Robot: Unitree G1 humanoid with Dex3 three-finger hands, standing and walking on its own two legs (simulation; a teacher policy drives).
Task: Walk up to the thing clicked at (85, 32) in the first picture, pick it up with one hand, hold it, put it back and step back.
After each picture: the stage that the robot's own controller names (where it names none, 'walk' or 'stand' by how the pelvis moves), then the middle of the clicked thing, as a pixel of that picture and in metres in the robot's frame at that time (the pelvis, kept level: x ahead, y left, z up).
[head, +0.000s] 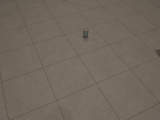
stand; (85, 33) +1.55 -0.04 -0.72
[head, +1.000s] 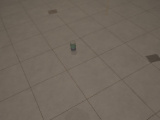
walk; (73, 45) +1.42 +0.20 -0.71
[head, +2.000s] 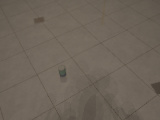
walk; (62, 71) +0.94 +0.28 -0.72
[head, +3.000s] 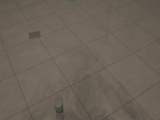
walk; (58, 106) +0.57 +0.23 -0.71
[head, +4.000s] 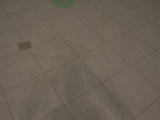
stand; out of the picture +0.39 +0.20 -0.71
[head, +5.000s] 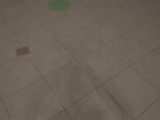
walk; out of the picture +0.37 +0.21 -0.72
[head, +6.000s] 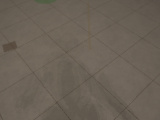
walk; out of the picture +0.38 +0.25 -0.70
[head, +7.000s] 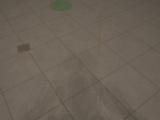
walk; out of the picture +0.44 +0.26 -0.69
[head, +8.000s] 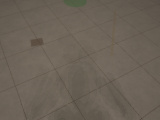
stand; out of the picture +0.44 +0.15 -0.72
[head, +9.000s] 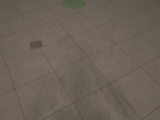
stand; out of the picture +0.43 +0.15 -0.73
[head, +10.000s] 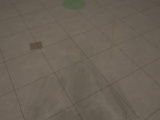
stand; out of the picture +0.42 +0.16 -0.73
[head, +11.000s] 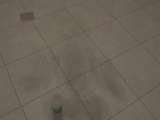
go down; (57, 106) +0.43 +0.15 -0.65
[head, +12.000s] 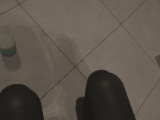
go down; (7, 45) +0.50 +0.20 -0.29
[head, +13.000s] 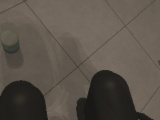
close in; (10, 42) +0.50 +0.19 -0.28
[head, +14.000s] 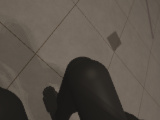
close in; out of the picture +0.49 +0.23 -0.24
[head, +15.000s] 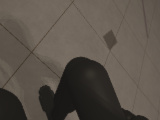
close; out of the picture +0.48 +0.24 -0.25
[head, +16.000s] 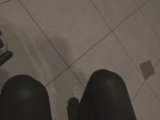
lift; out of the picture +0.41 +0.23 -0.18
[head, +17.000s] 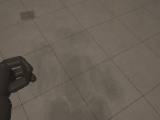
hold; out of the picture +0.26 +0.30 -0.62
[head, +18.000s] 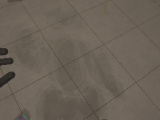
go down; out of the picture +0.28 +0.34 -0.61
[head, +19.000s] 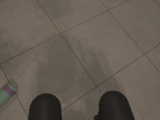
walk; (4, 94) +0.34 +0.36 -0.43
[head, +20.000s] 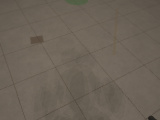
stand; out of the picture +0.30 +0.35 -0.68
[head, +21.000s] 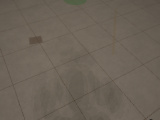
stand; out of the picture +0.31 +0.37 -0.68
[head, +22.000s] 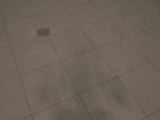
stand; out of the picture +0.32 +0.37 -0.70
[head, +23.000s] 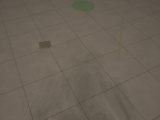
stand; out of the picture +0.34 +0.38 -0.75
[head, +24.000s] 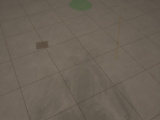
stand; out of the picture +0.32 +0.40 -0.75
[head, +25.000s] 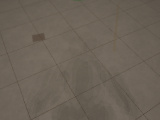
walk; out of the picture +0.31 +0.40 -0.75
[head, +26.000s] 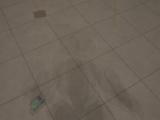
walk; (37, 102) +0.50 +0.36 -0.72
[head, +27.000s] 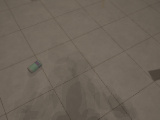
walk; (34, 66) +0.83 +0.43 -0.73
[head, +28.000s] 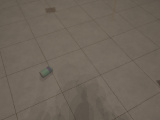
stand; (46, 71) +0.91 +0.37 -0.73
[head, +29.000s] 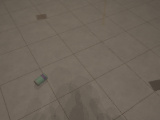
stand; (40, 79) +0.88 +0.38 -0.75
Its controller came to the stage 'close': yes
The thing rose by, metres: 0.17
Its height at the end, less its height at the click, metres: -0.02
